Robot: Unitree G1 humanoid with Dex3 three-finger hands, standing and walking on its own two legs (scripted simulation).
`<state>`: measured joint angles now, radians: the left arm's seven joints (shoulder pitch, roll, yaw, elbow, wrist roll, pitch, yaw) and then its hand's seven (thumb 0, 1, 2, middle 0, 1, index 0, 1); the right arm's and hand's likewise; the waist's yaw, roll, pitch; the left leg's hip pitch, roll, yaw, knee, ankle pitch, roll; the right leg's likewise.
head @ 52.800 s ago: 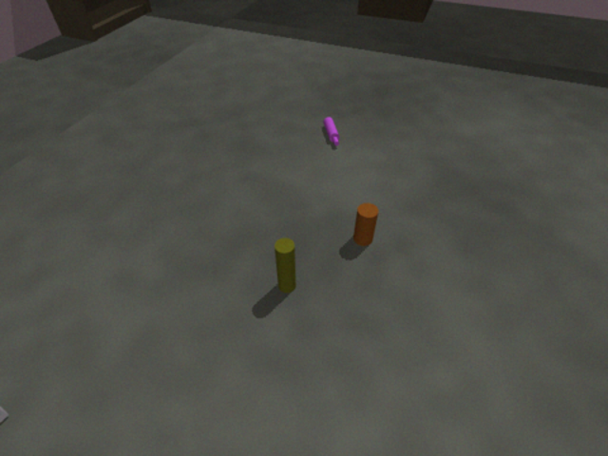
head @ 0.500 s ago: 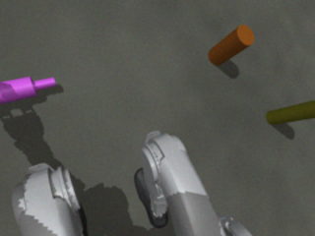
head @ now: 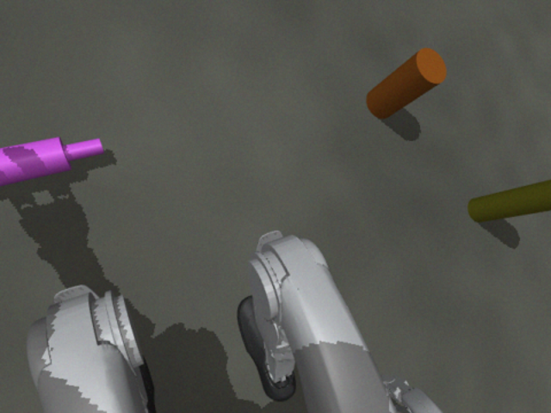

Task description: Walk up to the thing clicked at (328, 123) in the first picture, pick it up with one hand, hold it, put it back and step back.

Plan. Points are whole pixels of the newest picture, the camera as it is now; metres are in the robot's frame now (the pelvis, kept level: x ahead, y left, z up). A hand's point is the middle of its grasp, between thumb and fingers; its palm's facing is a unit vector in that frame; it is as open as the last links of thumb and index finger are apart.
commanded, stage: approach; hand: left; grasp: from above
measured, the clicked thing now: (26, 161) +0.53 +0.25 -0.30
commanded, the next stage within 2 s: rest palm in 0.64 s
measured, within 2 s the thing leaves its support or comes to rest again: neither
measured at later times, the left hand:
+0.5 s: hand out of the picture +0.54 +0.26 -0.17, palm faces -0.41 -0.04 -0.91, open 13.8 cm
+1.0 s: hand out of the picture +0.52 +0.27 -0.21, palm faces -0.44 -0.06 -0.90, open 13.8 cm
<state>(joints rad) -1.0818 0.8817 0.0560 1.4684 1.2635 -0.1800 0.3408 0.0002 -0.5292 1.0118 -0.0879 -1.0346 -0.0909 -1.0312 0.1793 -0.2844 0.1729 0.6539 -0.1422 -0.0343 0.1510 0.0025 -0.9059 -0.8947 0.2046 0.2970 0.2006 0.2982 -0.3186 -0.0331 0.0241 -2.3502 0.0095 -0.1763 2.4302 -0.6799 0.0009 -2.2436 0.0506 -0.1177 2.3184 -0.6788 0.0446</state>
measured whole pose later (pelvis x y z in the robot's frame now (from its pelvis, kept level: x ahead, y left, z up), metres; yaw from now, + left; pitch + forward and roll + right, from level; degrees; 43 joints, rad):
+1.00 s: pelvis +0.00 +0.00 +0.00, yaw -2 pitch +33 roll -13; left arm -1.20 0.90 -0.01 1.58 1.31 -0.14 0.40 0.00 -0.50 1.05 -0.09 -1.06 -0.10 -1.06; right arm 0.15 -0.32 0.24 0.59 -0.17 -0.03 0.13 0.00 -0.90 -0.89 0.20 0.30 0.20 0.30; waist -0.40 -0.08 0.08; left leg -2.36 0.01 -0.21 2.45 -0.68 0.00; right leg -2.23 0.06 -0.14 2.31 -0.67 0.04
